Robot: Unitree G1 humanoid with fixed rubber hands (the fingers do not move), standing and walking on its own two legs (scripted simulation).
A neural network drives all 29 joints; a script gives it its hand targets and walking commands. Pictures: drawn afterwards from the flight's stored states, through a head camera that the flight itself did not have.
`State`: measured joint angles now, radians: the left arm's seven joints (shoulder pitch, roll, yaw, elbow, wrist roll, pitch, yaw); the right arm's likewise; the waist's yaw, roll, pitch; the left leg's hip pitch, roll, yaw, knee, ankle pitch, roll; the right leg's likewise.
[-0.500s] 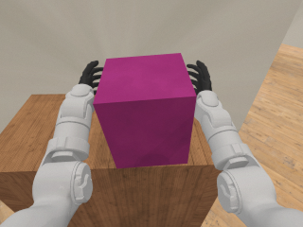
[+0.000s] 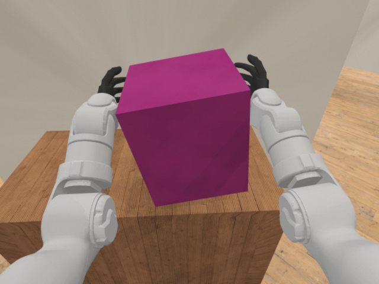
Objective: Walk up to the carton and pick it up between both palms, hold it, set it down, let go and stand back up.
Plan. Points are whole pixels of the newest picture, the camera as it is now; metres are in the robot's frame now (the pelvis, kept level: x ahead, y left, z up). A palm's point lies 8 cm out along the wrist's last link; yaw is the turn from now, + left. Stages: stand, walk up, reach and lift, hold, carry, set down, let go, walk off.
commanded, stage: reach and lift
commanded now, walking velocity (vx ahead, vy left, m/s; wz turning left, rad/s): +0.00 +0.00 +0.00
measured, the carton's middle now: (189, 128) +0.39 -0.02 +0.20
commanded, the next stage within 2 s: hold in 1.12 s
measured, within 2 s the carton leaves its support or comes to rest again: neither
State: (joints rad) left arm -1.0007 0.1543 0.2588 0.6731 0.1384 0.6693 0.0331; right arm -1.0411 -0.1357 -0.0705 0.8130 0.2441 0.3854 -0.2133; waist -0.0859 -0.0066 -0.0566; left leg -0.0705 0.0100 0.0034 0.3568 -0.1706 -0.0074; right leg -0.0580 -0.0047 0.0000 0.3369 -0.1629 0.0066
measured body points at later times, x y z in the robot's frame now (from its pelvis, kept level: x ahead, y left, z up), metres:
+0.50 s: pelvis +0.00 +0.00 +0.00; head -0.09 +0.00 +0.44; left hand +0.40 +0.14 +0.31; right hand +0.39 -0.16 +0.33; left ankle +0.02 +0.12 -0.75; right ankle +0.02 -0.12 -0.75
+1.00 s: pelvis +0.00 +0.00 +0.00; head -0.09 +0.00 +0.44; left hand +0.40 +0.13 +0.33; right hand +0.39 -0.17 +0.36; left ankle +0.02 +0.12 -0.75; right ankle +0.02 -0.12 -0.75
